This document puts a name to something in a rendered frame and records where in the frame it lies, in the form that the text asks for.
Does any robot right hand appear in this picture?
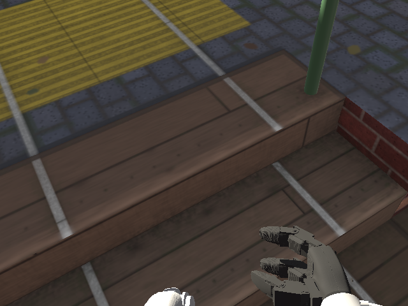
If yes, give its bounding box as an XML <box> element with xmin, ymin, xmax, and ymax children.
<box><xmin>251</xmin><ymin>226</ymin><xmax>353</xmax><ymax>306</ymax></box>

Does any robot left shin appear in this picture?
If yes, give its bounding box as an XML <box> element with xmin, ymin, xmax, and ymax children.
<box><xmin>164</xmin><ymin>288</ymin><xmax>181</xmax><ymax>295</ymax></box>

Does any robot left thigh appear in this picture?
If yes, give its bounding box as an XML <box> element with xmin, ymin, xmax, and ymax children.
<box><xmin>144</xmin><ymin>290</ymin><xmax>195</xmax><ymax>306</ymax></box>

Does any right robot forearm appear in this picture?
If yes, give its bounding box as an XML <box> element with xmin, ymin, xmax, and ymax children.
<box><xmin>321</xmin><ymin>293</ymin><xmax>361</xmax><ymax>306</ymax></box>

